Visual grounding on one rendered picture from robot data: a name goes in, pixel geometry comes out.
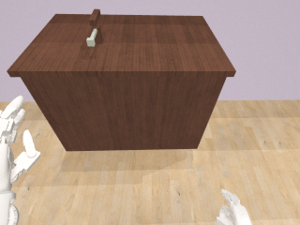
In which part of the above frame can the robot left forearm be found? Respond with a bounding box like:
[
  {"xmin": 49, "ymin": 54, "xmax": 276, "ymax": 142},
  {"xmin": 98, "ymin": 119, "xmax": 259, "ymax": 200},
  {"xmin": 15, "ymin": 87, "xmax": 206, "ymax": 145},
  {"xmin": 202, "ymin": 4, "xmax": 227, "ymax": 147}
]
[{"xmin": 0, "ymin": 190, "xmax": 20, "ymax": 225}]

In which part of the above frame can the left robot hand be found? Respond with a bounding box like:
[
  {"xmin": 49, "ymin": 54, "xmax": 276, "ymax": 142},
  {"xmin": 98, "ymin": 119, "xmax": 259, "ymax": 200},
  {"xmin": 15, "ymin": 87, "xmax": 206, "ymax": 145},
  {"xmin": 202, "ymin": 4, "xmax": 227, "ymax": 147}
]
[{"xmin": 0, "ymin": 96, "xmax": 40, "ymax": 192}]

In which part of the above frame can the tap lever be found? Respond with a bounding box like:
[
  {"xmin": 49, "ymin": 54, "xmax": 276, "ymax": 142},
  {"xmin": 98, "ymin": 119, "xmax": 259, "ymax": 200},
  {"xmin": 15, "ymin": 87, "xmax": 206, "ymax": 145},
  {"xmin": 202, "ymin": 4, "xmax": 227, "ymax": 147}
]
[{"xmin": 86, "ymin": 28, "xmax": 98, "ymax": 47}]

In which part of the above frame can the counter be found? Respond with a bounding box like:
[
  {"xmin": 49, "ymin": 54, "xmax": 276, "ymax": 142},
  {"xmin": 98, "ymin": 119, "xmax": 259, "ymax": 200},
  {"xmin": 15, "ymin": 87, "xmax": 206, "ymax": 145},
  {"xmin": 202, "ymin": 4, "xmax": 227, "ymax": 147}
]
[{"xmin": 7, "ymin": 8, "xmax": 236, "ymax": 152}]

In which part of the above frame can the right robot hand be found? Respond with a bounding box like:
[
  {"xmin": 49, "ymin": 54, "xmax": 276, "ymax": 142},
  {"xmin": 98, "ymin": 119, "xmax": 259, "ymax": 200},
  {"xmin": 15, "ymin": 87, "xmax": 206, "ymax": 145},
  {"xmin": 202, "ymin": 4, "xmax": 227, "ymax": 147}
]
[{"xmin": 217, "ymin": 188, "xmax": 252, "ymax": 225}]

